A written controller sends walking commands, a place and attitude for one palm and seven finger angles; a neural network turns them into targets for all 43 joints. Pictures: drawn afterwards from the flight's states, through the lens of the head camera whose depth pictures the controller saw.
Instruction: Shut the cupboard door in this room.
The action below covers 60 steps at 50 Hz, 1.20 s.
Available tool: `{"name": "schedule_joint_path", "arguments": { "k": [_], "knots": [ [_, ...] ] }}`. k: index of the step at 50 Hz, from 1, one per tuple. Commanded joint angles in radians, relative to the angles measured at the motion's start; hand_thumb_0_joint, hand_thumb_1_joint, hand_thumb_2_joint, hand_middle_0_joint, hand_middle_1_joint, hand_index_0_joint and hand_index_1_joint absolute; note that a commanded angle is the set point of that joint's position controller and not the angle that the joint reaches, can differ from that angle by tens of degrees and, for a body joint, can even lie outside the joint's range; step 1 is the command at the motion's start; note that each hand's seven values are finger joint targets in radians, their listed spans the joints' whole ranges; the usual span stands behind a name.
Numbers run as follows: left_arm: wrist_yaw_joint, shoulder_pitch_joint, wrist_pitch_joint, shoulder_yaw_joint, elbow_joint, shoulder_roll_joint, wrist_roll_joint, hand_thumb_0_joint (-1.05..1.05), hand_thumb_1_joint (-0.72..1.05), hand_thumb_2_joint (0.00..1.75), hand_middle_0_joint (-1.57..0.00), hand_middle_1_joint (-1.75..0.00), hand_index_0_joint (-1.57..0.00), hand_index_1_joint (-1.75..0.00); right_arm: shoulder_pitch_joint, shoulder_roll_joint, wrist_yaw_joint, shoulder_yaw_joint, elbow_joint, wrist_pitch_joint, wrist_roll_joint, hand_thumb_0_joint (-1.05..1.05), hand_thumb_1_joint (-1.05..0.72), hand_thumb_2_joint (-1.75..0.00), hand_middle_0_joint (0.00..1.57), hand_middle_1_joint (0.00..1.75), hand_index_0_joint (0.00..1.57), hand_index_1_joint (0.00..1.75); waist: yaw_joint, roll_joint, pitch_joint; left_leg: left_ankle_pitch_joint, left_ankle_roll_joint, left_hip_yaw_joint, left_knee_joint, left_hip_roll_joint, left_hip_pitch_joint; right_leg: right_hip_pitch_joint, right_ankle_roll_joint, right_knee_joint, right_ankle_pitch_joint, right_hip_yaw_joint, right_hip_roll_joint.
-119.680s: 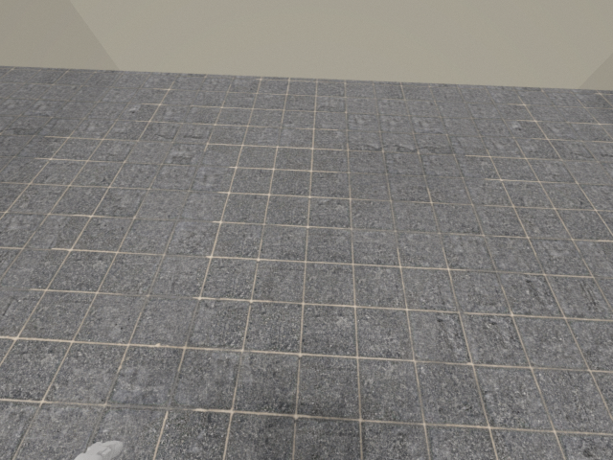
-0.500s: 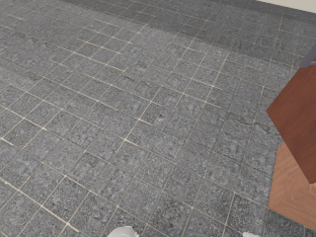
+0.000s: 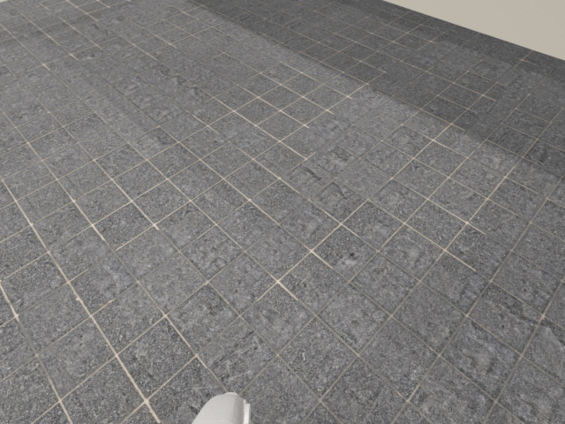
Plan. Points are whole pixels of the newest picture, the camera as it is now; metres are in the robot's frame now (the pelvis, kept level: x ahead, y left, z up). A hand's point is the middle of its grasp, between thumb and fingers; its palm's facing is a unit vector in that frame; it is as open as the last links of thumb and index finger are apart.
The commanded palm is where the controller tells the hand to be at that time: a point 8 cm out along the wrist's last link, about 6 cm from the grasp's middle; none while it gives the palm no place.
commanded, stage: walk to a spot facing it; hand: left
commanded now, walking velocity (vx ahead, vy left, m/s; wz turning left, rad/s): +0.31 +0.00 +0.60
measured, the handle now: out of the picture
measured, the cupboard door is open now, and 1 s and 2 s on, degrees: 36 36 36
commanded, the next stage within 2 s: turn to face it in 0.74 s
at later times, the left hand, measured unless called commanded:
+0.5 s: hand (138, 352) +0.25 +0.27 -0.15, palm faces +0.24 -0.94 -0.23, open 7.3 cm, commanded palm none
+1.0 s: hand (155, 370) +0.23 +0.25 -0.19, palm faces +0.53 -0.81 -0.23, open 7.3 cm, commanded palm none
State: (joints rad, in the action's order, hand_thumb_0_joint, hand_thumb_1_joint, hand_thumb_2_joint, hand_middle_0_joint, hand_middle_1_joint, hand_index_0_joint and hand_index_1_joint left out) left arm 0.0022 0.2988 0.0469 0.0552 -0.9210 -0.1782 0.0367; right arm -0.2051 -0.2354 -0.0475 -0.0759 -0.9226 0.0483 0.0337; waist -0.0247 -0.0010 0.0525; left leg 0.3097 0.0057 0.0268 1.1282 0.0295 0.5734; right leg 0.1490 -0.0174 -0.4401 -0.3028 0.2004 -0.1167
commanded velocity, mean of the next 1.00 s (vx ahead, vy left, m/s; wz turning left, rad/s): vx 0.18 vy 0.00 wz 0.32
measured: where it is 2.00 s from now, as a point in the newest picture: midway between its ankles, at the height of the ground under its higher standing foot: (257, 375)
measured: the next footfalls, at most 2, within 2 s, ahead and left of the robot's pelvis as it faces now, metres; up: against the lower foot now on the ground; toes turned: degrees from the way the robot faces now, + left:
left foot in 0.20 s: +0.19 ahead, +0.15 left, +0.00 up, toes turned +13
right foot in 0.60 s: +0.38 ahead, -0.06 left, +0.00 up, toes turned +13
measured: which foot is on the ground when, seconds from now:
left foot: up 0.00-0.18, down 0.20-0.60, up 0.62-0.96, down 0.98-1.00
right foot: down 0.00-0.18, up 0.20-0.58, down 0.60-0.98, up 1.00-1.00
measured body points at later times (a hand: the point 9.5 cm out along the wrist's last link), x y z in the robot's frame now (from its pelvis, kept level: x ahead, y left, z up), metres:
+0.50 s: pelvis +0.18 +0.04 +0.00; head +0.22 +0.05 +0.44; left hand +0.24 +0.32 -0.13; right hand +0.27 -0.18 -0.15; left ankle +0.15 +0.14 -0.74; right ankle +0.30 -0.09 -0.70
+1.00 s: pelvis +0.34 +0.08 -0.02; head +0.37 +0.11 +0.43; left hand +0.20 +0.29 -0.17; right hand +0.57 -0.08 -0.15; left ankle +0.34 +0.20 -0.75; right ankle +0.34 -0.07 -0.74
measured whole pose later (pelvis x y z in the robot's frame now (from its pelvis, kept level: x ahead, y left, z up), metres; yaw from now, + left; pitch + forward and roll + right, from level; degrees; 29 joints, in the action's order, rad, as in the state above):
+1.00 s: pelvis +0.34 +0.08 -0.02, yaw +29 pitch +0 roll -1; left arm 0.03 0.35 0.02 0.04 -0.98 -0.21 0.02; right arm -0.10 -0.23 -0.02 -0.04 -0.92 -0.01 0.03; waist 0.04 0.00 0.08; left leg 0.14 -0.04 0.09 0.59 0.04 0.37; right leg 0.16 -0.04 -0.60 -0.40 0.23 -0.12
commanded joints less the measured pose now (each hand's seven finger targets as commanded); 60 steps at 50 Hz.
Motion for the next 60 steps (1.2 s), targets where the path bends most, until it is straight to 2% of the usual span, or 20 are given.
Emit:
{"name": "schedule_joint_path", "arguments": {
  "k": [1, 4, 7, 8, 9, 10, 11, 13, 15, 25, 28, 30, 32, 34, 37, 45, 47, 49, 53, 60],
  "knots": [
    [0.015, 0.106, 0.028, 0.051, 0.009, -0.178, -0.001, 0.00, 0.90, 0.90, -0.20, -0.30, -0.20, -0.30, 0.161, 0.005, -0.017, 0.013, 0.117, -0.048, -0.010, 0.00, -0.90, -0.90, 0.20, 0.30, 0.20, 0.30, 0.069, 0.154, 0.007, -0.018, -0.006, 0.067, -0.256, 0.023, 0.098, -0.199, 0.088, 0.156, 0.425, -0.033, -0.221],
    [0.014, 0.116, 0.024, 0.054, 0.002, -0.201, -0.002, 0.00, 0.90, 0.90, -0.20, -0.30, -0.20, -0.30, 0.181, -0.006, -0.020, 0.020, 0.134, -0.059, -0.011, 0.00, -0.90, -0.90, 0.20, 0.30, 0.20, 0.30, 0.069, 0.176, 0.002, -0.008, -0.035, 0.105, -0.413, 0.006, 0.012, -0.221, 0.088, 0.097, 0.558, 0.000, -0.255],
    [0.009, 0.060, 0.019, 0.063, 0.015, -0.240, -0.013, 0.00, 0.90, 0.90, -0.20, -0.30, -0.20, -0.30, -0.038, -0.075, -0.006, -0.004, 0.082, -0.072, -0.002, 0.00, -0.90, -0.90, 0.20, 0.30, 0.20, 0.30, -0.052, 0.114, -0.120, -0.064, -0.078, 0.169, -0.559, -0.089, -0.386, -0.088, 0.050, -0.214, 0.660, 0.096, -0.223],
    [-0.001, 0.052, 0.015, 0.063, 0.034, -0.215, -0.017, 0.00, 0.90, 0.90, -0.20, -0.30, -0.20, -0.30, -0.181, -0.162, 0.008, -0.028, 0.048, -0.075, 0.002, 0.00, -0.90, -0.90, 0.20, 0.30, 0.20, 0.30, -0.129, -0.019, -0.214, -0.049, -0.119, 0.020, -0.612, 0.003, -0.655, 0.106, 0.016, -0.478, 0.438, 0.093, -0.184],
    [-0.019, 0.038, 0.009, 0.047, 0.091, -0.146, -0.026, 0.00, 0.90, 0.90, -0.20, -0.30, -0.20, -0.30, -0.287, -0.305, 0.022, -0.065, 0.031, -0.080, 0.011, 0.00, -0.90, -0.90, 0.20, 0.30, 0.20, 0.30, -0.160, -0.317, -0.274, -0.094, -0.266, -0.529, -0.720, 0.329, -0.849, 0.485, -0.042, -0.824, -0.280, 0.049, -0.002],
    [-0.013, -0.094, 0.002, 0.037, 0.160, -0.155, -0.021, 0.00, 0.90, 0.90, -0.20, -0.30, -0.20, -0.30, -0.325, -0.337, 0.037, -0.071, 0.009, -0.069, -0.007, 0.00, -0.90, -0.90, 0.20, 0.30, 0.20, 0.30, -0.178, -0.155, -0.241, -0.087, -0.316, -0.654, -0.814, 0.413, -0.810, 0.601, -0.019, -0.914, -0.294, -0.129, 0.005],
    [-0.006, -0.139, 0.005, 0.040, 0.183, -0.149, -0.017, 0.00, 0.90, 0.90, -0.20, -0.30, -0.20, -0.30, -0.264, -0.306, 0.042, -0.057, 0.037, -0.073, -0.004, 0.00, -0.90, -0.90, 0.20, 0.30, 0.20, 0.30, -0.131, -0.026, -0.158, 0.088, -0.293, -0.619, -0.838, 0.412, -0.630, 0.596, -0.012, -0.944, -0.237, -0.161, -0.017],
    [-0.011, -0.096, -0.008, 0.047, 0.124, -0.139, -0.005, 0.00, 0.90, 0.90, -0.20, -0.30, -0.20, -0.30, -0.093, -0.195, 0.053, -0.029, 0.075, -0.084, -0.005, 0.00, -0.90, -0.90, 0.20, 0.30, 0.20, 0.30, -0.061, -0.209, -0.044, 0.250, -0.222, -0.459, -0.898, 0.285, -0.379, 0.538, -0.015, -0.857, -0.118, -0.207, -0.063],
    [-0.022, -0.032, -0.022, 0.048, 0.086, -0.121, 0.001, 0.00, 0.90, 0.90, -0.20, -0.30, -0.20, -0.30, -0.039, -0.151, 0.057, -0.011, 0.080, -0.098, -0.001, 0.00, -0.90, -0.90, 0.20, 0.30, 0.20, 0.30, -0.003, -0.148, -0.036, 0.131, -0.199, -0.343, -0.898, 0.212, -0.295, 0.456, -0.023, -0.749, -0.048, -0.198, -0.047],
    [-0.032, -0.159, -0.024, 0.035, 0.144, -0.115, -0.004, 0.00, 0.90, 0.90, -0.20, -0.30, -0.20, -0.30, -0.074, -0.143, 0.048, -0.019, 0.036, -0.097, -0.006, 0.00, -0.90, -0.90, 0.20, 0.30, 0.20, 0.30, 0.006, -0.089, -0.019, 0.009, -0.203, -0.272, -0.880, 0.151, -0.304, 0.275, -0.048, -0.258, 0.094, -0.144, 0.047],
    [-0.027, -0.025, -0.006, 0.048, 0.109, -0.145, -0.003, 0.00, 0.90, 0.90, -0.20, -0.30, -0.20, -0.30, -0.035, -0.122, 0.049, -0.016, 0.036, -0.091, -0.013, 0.00, -0.90, -0.90, 0.20, 0.30, 0.20, 0.30, 0.080, -0.032, -0.054, -0.039, -0.149, -0.232, -0.679, 0.083, -0.173, -0.049, -0.034, -0.056, 0.120, -0.144, 0.079],
    [-0.004, 0.178, 0.010, 0.085, 0.067, -0.308, 0.010, 0.00, 0.90, 0.90, -0.20, -0.30, -0.20, -0.30, -0.070, -0.018, 0.042, -0.001, 0.069, -0.101, -0.028, 0.00, -0.90, -0.90, 0.20, 0.30, 0.20, 0.30, 0.153, 0.384, -0.186, 0.305, -0.045, -0.026, -0.133, -0.133, 0.135, -0.388, 0.122, 0.183, -0.052, -0.665, -0.363],
    [0.014, 0.061, 0.005, 0.073, 0.084, -0.244, -0.002, 0.00, 0.90, 0.90, -0.20, -0.30, -0.20, -0.30, -0.054, -0.064, 0.042, -0.017, 0.055, -0.089, -0.012, 0.00, -0.90, -0.90, 0.20, 0.30, 0.20, 0.30, 0.089, 0.277, -0.105, 0.212, -0.033, -0.103, 0.171, -0.028, 0.184, -0.209, 0.185, 0.211, -0.054, -0.661, -0.392],
    [0.019, -0.032, 0.010, 0.044, 0.096, -0.145, -0.007, 0.00, 0.90, 0.90, -0.20, -0.30, -0.20, -0.30, -0.012, -0.048, 0.027, -0.013, 0.032, -0.069, -0.010, 0.00, -0.90, -0.90, 0.20, 0.30, 0.20, 0.30, 0.043, 0.132, -0.041, 0.068, -0.009, -0.093, 0.177, 0.025, 0.110, -0.038, 0.141, 0.187, 0.155, -0.354, -0.287],
    [0.021, -0.026, 0.022, 0.037, 0.074, -0.135, -0.007, 0.00, 0.90, 0.90, -0.20, -0.30, -0.20, -0.30, -0.038, -0.003, 0.014, -0.002, 0.023, -0.042, -0.012, 0.00, -0.90, -0.90, 0.20, 0.30, 0.20, 0.30, 0.009, 0.156, -0.058, 0.026, 0.018, -0.030, 0.064, 0.023, 0.058, -0.037, 0.112, 0.133, 0.549, -0.133, -0.233],
    [0.025, 0.051, 0.004, 0.028, 0.012, -0.166, -0.005, 0.00, 0.90, 0.90, -0.20, -0.30, -0.20, -0.30, 0.045, 0.028, 0.017, 0.035, 0.051, -0.048, -0.014, 0.00, -0.90, -0.90, 0.20, 0.30, 0.20, 0.30, 0.044, 0.183, -0.071, -0.035, -0.005, 0.086, -0.446, -0.030, -0.145, -0.111, 0.106, 0.016, 0.789, -0.055, -0.199],
    [0.031, 0.035, -0.002, 0.013, -0.002, -0.158, -0.018, 0.00, 0.90, 0.90, -0.20, -0.30, -0.20, -0.30, -0.064, -0.013, 0.027, 0.033, 0.004, -0.065, -0.006, 0.00, -0.90, -0.90, 0.20, 0.30, 0.20, 0.30, -0.013, 0.132, -0.136, -0.276, -0.013, 0.088, -0.667, -0.038, -0.422, -0.029, 0.068, -0.106, 0.708, -0.046, -0.141],
    [0.037, 0.114, -0.017, -0.018, -0.010, -0.066, -0.035, 0.00, 0.90, 0.90, -0.20, -0.30, -0.20, -0.30, -0.173, -0.172, 0.047, 0.008, -0.035, -0.079, -0.005, 0.00, -0.90, -0.90, 0.20, 0.30, 0.20, 0.30, -0.032, -0.235, -0.289, -0.951, -0.180, -0.247, -0.637, 0.335, -0.742, 0.217, -0.016, -0.336, -0.178, -0.042, 0.014],
    [0.025, 0.009, -0.070, -0.006, -0.031, -0.092, -0.027, 0.00, 0.90, 0.90, -0.20, -0.30, -0.20, -0.30, -0.009, -0.153, 0.089, 0.018, -0.004, -0.057, -0.008, 0.00, -0.90, -0.90, 0.20, 0.30, 0.20, 0.30, -0.018, -0.228, -0.093, -0.710, -0.221, -0.156, -0.733, 0.377, -0.481, 0.274, -0.012, -0.553, -0.316, -0.204, 0.024],
    [-0.014, 0.097, -0.094, 0.025, -0.040, -0.055, -0.007, 0.00, 0.90, 0.90, -0.20, -0.30, -0.20, -0.30, 0.149, -0.154, 0.078, -0.006, 0.038, -0.015, -0.009, 0.00, -0.90, -0.90, 0.20, 0.30, 0.20, 0.30, 0.062, -0.129, -0.005, 0.075, -0.119, -0.008, -0.764, 0.306, -0.227, 0.124, -0.009, -0.300, -0.063, -0.092, 0.090]
  ]
}}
